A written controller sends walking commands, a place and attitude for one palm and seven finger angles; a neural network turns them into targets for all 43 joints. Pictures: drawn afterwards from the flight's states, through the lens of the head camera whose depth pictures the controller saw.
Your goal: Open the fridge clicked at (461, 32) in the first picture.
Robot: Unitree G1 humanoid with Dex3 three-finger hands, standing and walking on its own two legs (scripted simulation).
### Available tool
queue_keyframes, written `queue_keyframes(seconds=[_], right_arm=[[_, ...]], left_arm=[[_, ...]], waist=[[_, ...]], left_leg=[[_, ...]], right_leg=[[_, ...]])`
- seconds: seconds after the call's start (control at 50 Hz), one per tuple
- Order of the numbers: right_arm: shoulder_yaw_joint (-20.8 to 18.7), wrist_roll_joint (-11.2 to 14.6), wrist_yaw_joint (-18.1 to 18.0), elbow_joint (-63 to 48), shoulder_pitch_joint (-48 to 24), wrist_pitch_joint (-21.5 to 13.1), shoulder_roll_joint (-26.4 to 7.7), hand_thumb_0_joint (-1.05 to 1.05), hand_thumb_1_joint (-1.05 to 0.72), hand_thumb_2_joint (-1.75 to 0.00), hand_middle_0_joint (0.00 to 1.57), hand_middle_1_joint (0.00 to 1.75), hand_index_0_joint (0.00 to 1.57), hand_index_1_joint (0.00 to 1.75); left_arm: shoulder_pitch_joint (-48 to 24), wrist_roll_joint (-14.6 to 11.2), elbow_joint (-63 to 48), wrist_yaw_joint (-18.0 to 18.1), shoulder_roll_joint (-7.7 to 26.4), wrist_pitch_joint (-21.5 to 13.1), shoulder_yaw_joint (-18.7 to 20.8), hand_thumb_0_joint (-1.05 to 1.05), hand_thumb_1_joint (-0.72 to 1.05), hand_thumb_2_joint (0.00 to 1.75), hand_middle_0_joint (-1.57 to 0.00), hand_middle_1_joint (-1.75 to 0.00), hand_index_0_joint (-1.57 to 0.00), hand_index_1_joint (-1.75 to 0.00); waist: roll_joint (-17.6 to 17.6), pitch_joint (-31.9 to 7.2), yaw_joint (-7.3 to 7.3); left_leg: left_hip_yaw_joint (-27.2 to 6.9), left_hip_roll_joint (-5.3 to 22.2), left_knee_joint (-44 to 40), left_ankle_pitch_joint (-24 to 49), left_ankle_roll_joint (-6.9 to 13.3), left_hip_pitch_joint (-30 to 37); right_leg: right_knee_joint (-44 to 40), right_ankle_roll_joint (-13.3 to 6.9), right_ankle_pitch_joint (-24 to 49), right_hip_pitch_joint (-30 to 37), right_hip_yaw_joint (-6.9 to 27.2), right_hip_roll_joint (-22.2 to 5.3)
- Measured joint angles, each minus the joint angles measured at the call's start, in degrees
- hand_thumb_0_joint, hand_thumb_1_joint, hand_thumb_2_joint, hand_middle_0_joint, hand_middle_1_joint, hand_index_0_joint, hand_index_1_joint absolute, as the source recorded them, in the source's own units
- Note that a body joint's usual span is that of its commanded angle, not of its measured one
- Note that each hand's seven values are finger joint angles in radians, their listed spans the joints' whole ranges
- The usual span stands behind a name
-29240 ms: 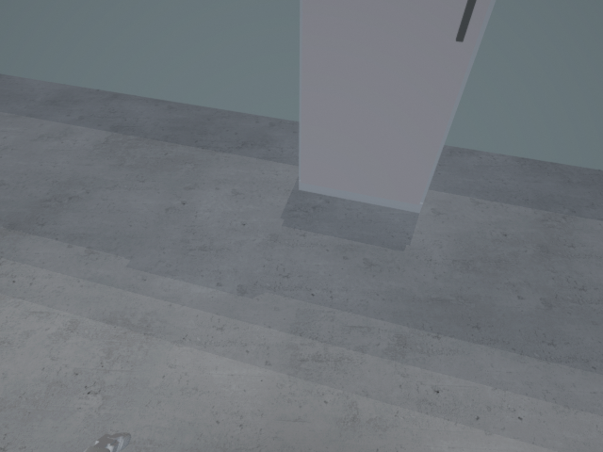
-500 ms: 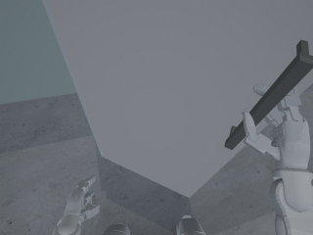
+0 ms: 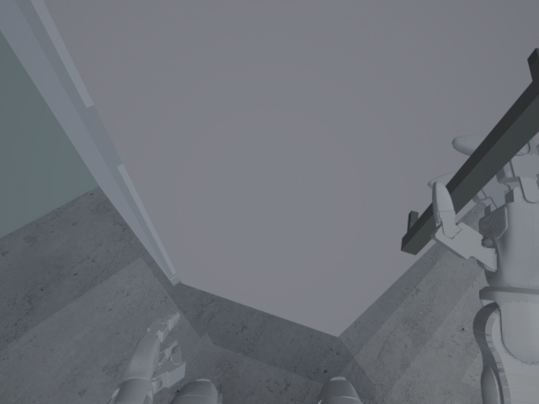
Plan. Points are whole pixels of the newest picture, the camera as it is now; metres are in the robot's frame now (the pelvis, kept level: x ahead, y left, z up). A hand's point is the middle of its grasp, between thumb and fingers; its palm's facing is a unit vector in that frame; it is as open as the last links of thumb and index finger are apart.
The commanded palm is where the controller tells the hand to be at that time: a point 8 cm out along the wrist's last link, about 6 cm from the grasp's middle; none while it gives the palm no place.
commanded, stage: walk backward, drawing the door open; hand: right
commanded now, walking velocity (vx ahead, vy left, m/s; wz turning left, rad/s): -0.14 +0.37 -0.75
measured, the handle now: (459, 176) +0.33 -0.18 +0.20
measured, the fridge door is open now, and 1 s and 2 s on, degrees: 60 83 75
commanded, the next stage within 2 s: stop walking and hold the door back in 0.42 s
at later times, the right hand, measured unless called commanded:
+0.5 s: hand (363, 368) +0.14 -0.06 +0.19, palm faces +0.57 +0.78 -0.26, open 7.0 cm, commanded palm +0.09 -0.08 +0.19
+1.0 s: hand (341, 373) +0.14 -0.04 +0.20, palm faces +0.75 +0.61 -0.26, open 5.8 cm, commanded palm +0.10 -0.10 +0.18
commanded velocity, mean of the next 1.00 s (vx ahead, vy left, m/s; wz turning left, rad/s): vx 0.04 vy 0.03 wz -0.38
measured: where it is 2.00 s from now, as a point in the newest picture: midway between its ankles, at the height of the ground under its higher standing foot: outside the picture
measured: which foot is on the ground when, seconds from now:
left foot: down 0.00-0.22, up 0.24-0.50, down 0.52-1.00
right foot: up 0.00-0.20, down 0.22-0.52, up 0.54-1.00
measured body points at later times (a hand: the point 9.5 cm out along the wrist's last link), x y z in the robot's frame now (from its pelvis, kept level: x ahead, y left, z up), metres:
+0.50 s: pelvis -0.04 +0.23 +0.01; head +0.01 +0.20 +0.46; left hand +0.20 +0.36 -0.09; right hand +0.11 -0.09 +0.20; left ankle +0.06 +0.38 -0.70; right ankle -0.04 -0.01 -0.71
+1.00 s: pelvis -0.09 +0.38 +0.03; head -0.05 +0.38 +0.48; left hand +0.21 +0.52 -0.07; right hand +0.10 -0.06 +0.21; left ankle +0.05 +0.39 -0.71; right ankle -0.18 +0.25 -0.65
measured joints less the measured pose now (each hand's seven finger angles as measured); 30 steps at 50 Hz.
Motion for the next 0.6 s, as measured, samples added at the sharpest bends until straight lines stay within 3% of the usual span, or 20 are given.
queue_keyframes(seconds=[0.04,0.08,0.1,0.12,0.16,0.22,0.24,0.26,0.3,0.36,0.46,0.52,0.56,0.6], right_arm=[[-1.2,0.2,-0.8,0.4,0.0,0.6,1.4,-0.13,-0.6,-0.82,0.44,1.39,0.16,1.25],[-1.3,0.4,-0.8,0.8,0.6,0.9,1.6,-0.12,-0.6,-0.81,0.44,1.39,0.16,1.27],[-1.1,0.5,-0.7,0.7,1.3,0.9,1.5,-0.12,-0.6,-0.81,0.45,1.39,0.16,1.28],[-0.9,0.6,-0.7,0.6,1.9,0.9,1.3,-0.11,-0.61,-0.81,0.45,1.39,0.17,1.29],[-0.3,0.9,-0.5,-0.2,2.9,0.8,0.9,-0.11,-0.61,-0.8,0.45,1.4,0.18,1.3],[0.5,0.9,-0.1,-2.6,3.1,0.9,-0.5,-0.12,-0.6,-0.79,0.45,1.4,0.18,1.3],[0.4,0.8,-0.1,-3.0,2.1,0.3,-1.2,-0.12,-0.59,-0.79,0.45,1.4,0.18,1.29],[0.3,0.3,-0.2,-2.8,0.9,-0.6,-1.6,-0.13,-0.59,-0.79,0.45,1.4,0.18,1.29],[0.0,-0.9,0.3,-1.6,-0.3,-1.8,-1.7,-0.13,-0.6,-0.78,0.46,1.4,0.18,1.28],[-0.3,-1.3,1.0,-0.8,0.0,-1.1,-1.6,-0.12,-0.6,-0.79,0.46,1.4,0.19,1.29],[-1.5,0.5,0.5,0.8,1.6,0.1,-1.7,-0.1,-0.61,-0.79,0.46,1.4,0.2,1.3],[-4.3,1.8,-0.6,1.9,2.0,1.1,-3.5,-0.11,-0.61,-0.8,0.46,1.4,0.19,1.29],[-6.2,1.5,-1.3,3.4,1.6,0.6,-2.2,-0.11,-0.61,-0.81,0.46,1.4,0.18,1.3],[-6.0,1.1,-1.5,7.3,1.0,-1.2,-1.2,-0.12,-0.61,-0.81,0.46,1.4,0.2,1.31]], left_arm=[[-2.1,-0.3,1.6,0.7,1.4,0.8,0.7,0.01,0.9,0.89,-0.21,-0.3,-0.21,-0.3],[-3.0,0.0,2.9,1.6,2.5,1.3,1.7,0.01,0.9,0.89,-0.21,-0.3,-0.21,-0.3],[-3.1,0.1,2.9,2.0,3.0,1.5,2.1,0.01,0.9,0.89,-0.21,-0.3,-0.21,-0.3],[-3.0,0.3,2.5,2.3,3.4,1.8,2.4,0.01,0.9,0.89,-0.21,-0.3,-0.2,-0.3],[-2.2,0.5,1.2,2.8,4.1,2.1,2.5,0.01,0.91,0.89,-0.21,-0.3,-0.2,-0.3],[-0.4,0.7,-1.9,3.4,5.0,1.2,2.4,0.01,0.91,0.89,-0.2,-0.3,-0.2,-0.3],[-0.4,1.1,-2.5,3.5,4.7,0.5,2.7,0.01,0.91,0.89,-0.2,-0.3,-0.2,-0.3],[-0.9,1.5,-2.3,3.6,4.0,0.0,2.8,0.01,0.91,0.89,-0.2,-0.3,-0.2,-0.3],[-1.1,2.1,-1.4,3.1,2.5,0.1,2.2,0.01,0.91,0.89,-0.2,-0.3,-0.2,-0.3],[-0.2,2.1,-0.5,1.8,1.2,0.2,1.2,0.01,0.91,0.89,-0.2,-0.3,-0.2,-0.3],[1.7,1.0,-0.3,0.8,0.9,0.1,0.6,0.01,0.9,0.89,-0.21,-0.3,-0.2,-0.3],[2.4,0.2,-0.6,0.7,0.2,0.6,0.2,0.01,0.9,0.89,-0.21,-0.3,-0.21,-0.3],[0.6,-0.3,0.7,0.9,1.2,0.9,0.4,0.01,0.9,0.89,-0.21,-0.3,-0.21,-0.3],[-0.5,-0.1,2.8,1.8,2.8,1.0,1.1,0.01,0.9,0.89,-0.21,-0.3,-0.21,-0.3]], waist=[[-1.1,1.0,1.72],[0.3,1.1,2.54],[1.0,0.9,2.81],[1.7,0.7,3.16],[2.7,-0.2,4.04],[3.6,-2.8,4.43],[4.3,-2.5,4.3],[5.8,-0.9,3.69],[7.4,1.4,2.73],[6.0,1.8,2.33],[1.6,-0.3,0.18],[1.6,-2.9,-0.07],[0.3,-2.7,0.45],[0.2,-2.9,0.64]], left_leg=[[2.7,0.1,2.3,0.6,1.6,-0.9],[4.2,2.0,2.5,1.0,3.2,-0.9],[5.0,2.7,1.9,1.4,3.9,-0.7],[5.9,3.3,1.0,1.9,4.4,-0.4],[8.4,3.9,-0.3,2.8,5.3,-0.5],[12.1,3.6,3.6,1.5,6.6,-4.6],[11.7,3.2,8.3,-2.1,5.9,-7.0],[9.0,2.3,13.9,-5.3,4.7,-8.9],[4.6,-0.2,23.5,-7.4,2.9,-11.3],[2.1,-1.8,27.6,-3.6,1.6,-13.1],[-0.6,-0.4,11.1,-2.6,0.9,-5.4],[0.2,0.2,-1.8,-3.7,0.6,3.6],[2.3,-0.5,-1.3,-0.6,1.4,3.2],[3.7,0.8,0.2,-1.4,2.4,2.9]], right_leg=[[14.6,-2.0,-10.5,-5.3,-0.6,2.9],[29.9,-2.8,-15.8,-8.8,-6.0,7.0],[33.7,-2.9,-16.9,-9.1,-9.1,8.2],[34.1,-3.0,-17.5,-8.5,-12.1,8.9],[27.1,-3.2,-17.1,-5.5,-16.8,9.8],[6.9,-3.9,-9.6,2.1,-20.4,9.7],[4.4,-6.1,-3.2,2.1,-20.1,9.5],[5.6,-6.8,-1.7,1.9,-19.7,9.4],[5.0,-5.7,-1.3,3.1,-17.7,8.6],[-0.5,-2.7,2.4,3.9,-12.5,5.8],[-6.3,0.4,7.2,2.9,-6.1,1.2],[-3.7,0.5,5.0,-1.0,-2.9,0.7],[7.2,-1.2,-5.7,-5.7,-1.3,1.9],[23.4,-2.1,-12.3,-9.9,-3.4,6.3]])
